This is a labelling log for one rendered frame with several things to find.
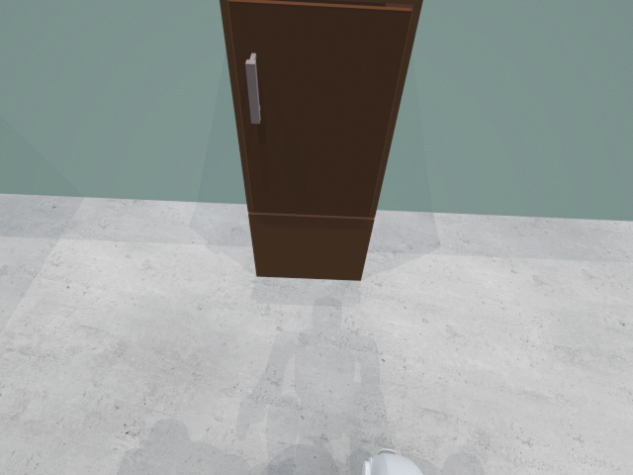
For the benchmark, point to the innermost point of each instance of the cupboard door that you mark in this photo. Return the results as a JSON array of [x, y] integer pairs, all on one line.
[[327, 77]]

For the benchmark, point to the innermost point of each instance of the right robot thigh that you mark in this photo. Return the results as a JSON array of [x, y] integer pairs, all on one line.
[[389, 464]]

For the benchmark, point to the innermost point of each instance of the handle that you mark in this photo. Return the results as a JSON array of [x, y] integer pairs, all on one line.
[[252, 85]]

